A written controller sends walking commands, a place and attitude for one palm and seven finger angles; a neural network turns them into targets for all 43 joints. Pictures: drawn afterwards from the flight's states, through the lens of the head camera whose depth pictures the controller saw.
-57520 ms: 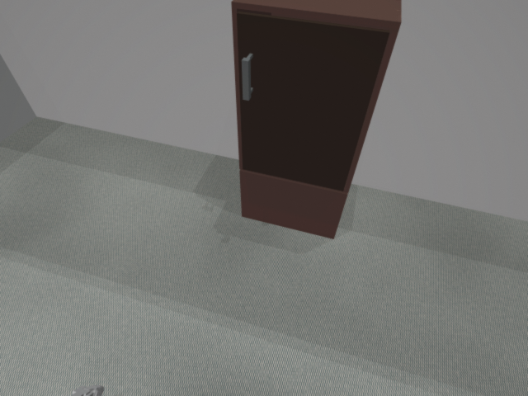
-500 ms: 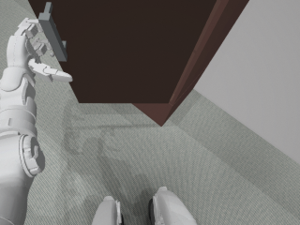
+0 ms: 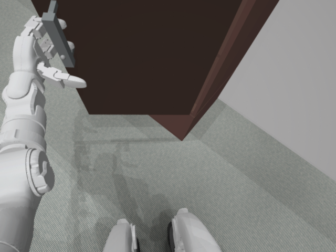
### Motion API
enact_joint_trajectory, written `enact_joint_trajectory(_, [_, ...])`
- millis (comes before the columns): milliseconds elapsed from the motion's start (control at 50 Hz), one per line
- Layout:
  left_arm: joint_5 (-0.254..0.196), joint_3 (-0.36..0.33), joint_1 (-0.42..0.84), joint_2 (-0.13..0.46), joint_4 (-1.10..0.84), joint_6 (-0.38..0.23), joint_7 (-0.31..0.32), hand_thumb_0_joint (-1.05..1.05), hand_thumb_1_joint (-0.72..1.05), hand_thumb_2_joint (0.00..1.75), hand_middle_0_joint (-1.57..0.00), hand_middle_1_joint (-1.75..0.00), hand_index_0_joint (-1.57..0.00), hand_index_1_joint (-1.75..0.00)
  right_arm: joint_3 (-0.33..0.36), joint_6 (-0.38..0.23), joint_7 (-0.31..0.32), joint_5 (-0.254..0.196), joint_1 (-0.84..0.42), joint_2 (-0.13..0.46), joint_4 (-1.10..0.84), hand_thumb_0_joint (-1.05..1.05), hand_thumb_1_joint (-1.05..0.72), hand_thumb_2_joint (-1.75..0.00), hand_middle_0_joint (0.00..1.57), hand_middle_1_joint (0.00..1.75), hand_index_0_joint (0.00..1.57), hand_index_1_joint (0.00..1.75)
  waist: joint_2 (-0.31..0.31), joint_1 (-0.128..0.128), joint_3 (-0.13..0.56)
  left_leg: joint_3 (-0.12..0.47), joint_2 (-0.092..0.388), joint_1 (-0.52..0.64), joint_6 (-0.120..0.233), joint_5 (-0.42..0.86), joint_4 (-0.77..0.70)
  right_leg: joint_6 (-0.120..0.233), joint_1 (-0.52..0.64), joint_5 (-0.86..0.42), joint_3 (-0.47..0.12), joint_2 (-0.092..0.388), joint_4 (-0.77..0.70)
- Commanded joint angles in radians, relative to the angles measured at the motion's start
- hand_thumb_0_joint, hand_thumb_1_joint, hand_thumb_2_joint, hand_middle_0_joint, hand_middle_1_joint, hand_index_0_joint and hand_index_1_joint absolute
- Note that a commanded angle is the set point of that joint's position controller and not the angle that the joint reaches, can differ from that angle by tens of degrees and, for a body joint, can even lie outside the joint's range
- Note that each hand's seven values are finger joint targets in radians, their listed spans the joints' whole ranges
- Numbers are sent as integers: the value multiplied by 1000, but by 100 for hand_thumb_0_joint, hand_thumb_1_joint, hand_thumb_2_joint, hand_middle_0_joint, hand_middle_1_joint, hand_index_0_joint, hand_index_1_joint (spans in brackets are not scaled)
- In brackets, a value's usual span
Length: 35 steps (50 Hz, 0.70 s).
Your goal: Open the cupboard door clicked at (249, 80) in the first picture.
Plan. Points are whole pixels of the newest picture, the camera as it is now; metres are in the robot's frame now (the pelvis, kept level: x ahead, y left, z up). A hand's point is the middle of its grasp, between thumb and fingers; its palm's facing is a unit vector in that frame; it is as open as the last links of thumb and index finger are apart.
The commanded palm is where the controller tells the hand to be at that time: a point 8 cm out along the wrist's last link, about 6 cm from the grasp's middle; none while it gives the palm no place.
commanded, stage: slide the fingers in behind the handle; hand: left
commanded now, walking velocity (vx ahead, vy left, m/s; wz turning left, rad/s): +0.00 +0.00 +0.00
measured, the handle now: (62, 36) +0.59 +0.18 +0.09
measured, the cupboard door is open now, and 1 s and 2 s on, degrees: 42 41 82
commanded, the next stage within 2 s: close the thumb around the handle in 0.12 s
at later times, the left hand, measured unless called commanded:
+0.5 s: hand (61, 56) +0.54 +0.18 +0.08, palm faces -0.04 -1.00 +0.01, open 11.7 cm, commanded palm +0.52 +0.22 +0.08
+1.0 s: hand (70, 57) +0.53 +0.16 +0.08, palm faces -0.05 -1.00 +0.01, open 5.6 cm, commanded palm +0.51 +0.21 +0.08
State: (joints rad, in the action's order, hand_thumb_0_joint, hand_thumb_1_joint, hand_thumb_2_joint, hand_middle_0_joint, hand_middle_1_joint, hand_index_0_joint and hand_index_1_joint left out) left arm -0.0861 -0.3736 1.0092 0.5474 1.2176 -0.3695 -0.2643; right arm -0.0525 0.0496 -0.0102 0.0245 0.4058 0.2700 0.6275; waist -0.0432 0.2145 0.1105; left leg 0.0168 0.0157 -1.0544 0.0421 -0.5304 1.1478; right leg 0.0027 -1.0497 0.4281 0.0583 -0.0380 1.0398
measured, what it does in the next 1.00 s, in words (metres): stands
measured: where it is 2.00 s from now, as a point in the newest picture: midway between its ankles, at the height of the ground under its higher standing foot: outside the picture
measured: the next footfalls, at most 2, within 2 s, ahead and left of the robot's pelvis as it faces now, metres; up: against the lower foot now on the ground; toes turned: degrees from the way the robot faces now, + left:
none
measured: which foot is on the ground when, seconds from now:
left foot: down 0.00-1.00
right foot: down 0.00-1.00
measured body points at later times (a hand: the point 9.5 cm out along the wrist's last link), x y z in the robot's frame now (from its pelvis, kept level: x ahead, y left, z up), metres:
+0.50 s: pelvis +0.00 +0.00 +0.00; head +0.15 +0.03 +0.42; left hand +0.53 +0.23 +0.08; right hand -0.01 -0.26 -0.10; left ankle +0.00 +0.09 -0.65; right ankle +0.03 -0.12 -0.65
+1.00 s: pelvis +0.00 +0.00 +0.00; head +0.15 +0.02 +0.43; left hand +0.53 +0.21 +0.08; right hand -0.01 -0.26 -0.10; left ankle +0.00 +0.09 -0.65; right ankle +0.03 -0.12 -0.65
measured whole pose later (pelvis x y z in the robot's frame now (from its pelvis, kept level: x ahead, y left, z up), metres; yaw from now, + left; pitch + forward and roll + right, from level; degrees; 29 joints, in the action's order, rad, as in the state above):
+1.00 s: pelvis +0.00 +0.00 +0.00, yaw -1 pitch +24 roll -4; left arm -0.07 -0.39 0.98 0.51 1.20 -0.38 -0.24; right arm -0.05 0.06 -0.01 0.03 0.40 0.27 0.61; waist -0.05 0.22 0.12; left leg 0.00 0.02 -1.03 0.05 -0.53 1.13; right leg 0.00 -1.03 0.43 0.04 -0.04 1.03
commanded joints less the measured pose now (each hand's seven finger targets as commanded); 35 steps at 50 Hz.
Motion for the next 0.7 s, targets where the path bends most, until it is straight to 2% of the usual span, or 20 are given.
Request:
enact_joint_trajectory(0, [-6,-21,434,226,-195,-59,-5,0,-50,30,-30,-120,-30,-120,70,-11,14,-1,196,193,-24,0,-90,-90,20,30,20,30,-128,19,500,70,10,398,-24,472,-124,16,206,-303,-14,-21,-95])
enact_joint_trajectory(80, [-5,-7,423,205,-199,-63,-4,0,-50,30,-30,-120,-30,-120,69,-12,14,0,193,190,-28,0,-90,-90,20,30,20,30,-143,16,498,67,9,406,-25,476,-128,17,198,-299,-13,-20,-96])
enact_joint_trajectory(120, [-6,-19,412,222,-177,-56,-3,0,-50,30,-30,-120,-30,-120,69,-9,14,-1,195,195,-28,0,-90,-90,20,30,20,30,-111,17,470,67,8,381,-23,453,-132,16,207,-287,-13,-21,-102])
enact_joint_trajectory(180, [0,-26,430,237,-208,-67,-3,0,-50,30,-30,-120,-30,-120,69,-11,17,1,198,193,-31,0,-90,-90,20,30,20,30,-143,10,513,72,11,415,-27,491,-130,18,206,-306,-12,-19,-91])
enact_joint_trajectory(200, [0,-5,414,204,-207,-67,-4,0,-50,30,-30,-120,-30,-120,71,-10,14,1,195,190,-32,0,-90,-90,20,30,20,30,-161,10,509,74,12,433,-31,504,-129,19,186,-301,-9,-19,-90])
enact_joint_trajectory(220, [-4,12,411,177,-197,-64,-5,0,-44,32,-30,-121,-30,-121,71,-10,12,0,190,189,-30,0,-90,-90,20,30,20,30,-154,16,482,72,12,429,-31,495,-129,18,173,-292,-7,-20,-97])
enact_joint_trajectory(260, [-12,-27,398,216,-194,-67,-1,0,-33,37,-31,-122,-31,-122,71,-8,14,1,201,195,-32,0,-90,-90,20,30,20,30,-125,8,496,76,12,422,-28,508,-129,21,193,-300,-6,-23,-92])
enact_joint_trajectory(300, [-7,-8,432,205,-184,-62,-1,0,-22,42,-32,-123,-32,-123,70,-9,14,0,192,193,-26,0,-90,-90,20,30,20,30,-133,22,475,71,11,400,-27,463,-129,16,183,-281,-10,-20,-97])
enact_joint_trajectory(340, [0,-27,409,233,-170,-56,0,0,-11,47,-33,-124,-33,-124,69,-9,15,0,191,197,-30,0,-90,-90,20,30,20,30,-112,16,471,67,8,379,-23,443,-132,17,201,-279,-13,-19,-100])
enact_joint_trajectory(360, [-4,-15,428,217,-179,-60,-1,0,-5,49,-33,-125,-33,-125,67,-11,17,0,197,194,-31,0,-90,-90,20,30,20,30,-116,23,473,69,8,386,-21,459,-130,18,196,-286,-12,-21,-97])
enact_joint_trajectory(380, [0,-30,438,242,-192,-63,-1,0,0,52,-34,-125,-34,-125,67,-11,17,2,193,195,-30,0,-90,-90,20,30,20,30,-129,15,497,69,8,388,-23,458,-127,16,205,-288,-15,-19,-94])
enact_joint_trajectory(420, [2,-30,401,242,-171,-56,-5,0,12,56,-34,-127,-34,-127,65,-10,16,1,192,194,-35,0,-90,-90,20,30,20,30,-132,7,490,66,7,381,-24,470,-128,18,215,-299,-15,-19,-93])
enact_joint_trajectory(440, [-2,-31,403,239,-176,-53,-7,0,17,59,-35,-127,-35,-127,67,-9,16,0,193,194,-35,0,-90,-90,20,30,20,30,-114,14,490,63,8,379,-22,470,-125,16,220,-307,-16,-20,-95])
enact_joint_trajectory(480, [-1,-25,419,239,-181,-57,-11,0,28,64,-36,-128,-36,-128,65,-9,17,-1,191,194,-37,0,-90,-90,20,30,20,30,-138,13,497,68,9,392,-25,483,-123,16,201,-305,-15,-19,-90])
enact_joint_trajectory(500, [-2,-14,411,221,-164,-52,-12,0,34,66,-36,-129,-36,-129,66,-9,17,-1,190,193,-34,0,-90,-90,20,30,20,30,-121,21,473,65,9,379,-23,461,-123,15,195,-292,-14,-20,-96])
enact_joint_trajectory(520, [0,-30,404,245,-156,-48,-11,0,40,68,-36,-130,-36,-130,65,-7,18,-1,192,197,-35,0,-90,-90,20,30,20,30,-110,16,463,68,10,367,-23,448,-126,16,199,-282,-13,-20,-95])
enact_joint_trajectory(560, [-3,-19,439,227,-189,-54,-10,0,51,73,-37,-131,-37,-131,66,-11,18,2,197,194,-37,0,-90,-90,20,30,20,30,-140,21,490,73,10,401,-23,482,-123,19,182,-291,-9,-21,-86])
enact_joint_trajectory(600, [-1,-24,396,228,-187,-53,-11,0,62,78,-38,-132,-38,-132,68,-7,16,2,196,195,-39,0,-90,-90,20,30,20,30,-154,5,513,76,13,430,-32,512,-125,19,184,-298,-7,-20,-88])
enact_joint_trajectory(640, [-6,16,400,172,-174,-44,-12,0,73,83,-39,-133,-39,-133,69,-6,12,0,192,192,-37,0,-90,-90,20,30,20,30,-134,22,476,76,14,421,-30,492,-127,16,163,-283,-4,-22,-96])
enact_joint_trajectory(680, [-5,-22,436,228,-205,-54,-5,0,84,88,-40,-134,-40,-134,71,-5,16,2,201,199,-29,0,-90,-90,20,30,20,30,-148,16,511,82,16,441,-32,514,-125,18,169,-295,-5,-20,-89])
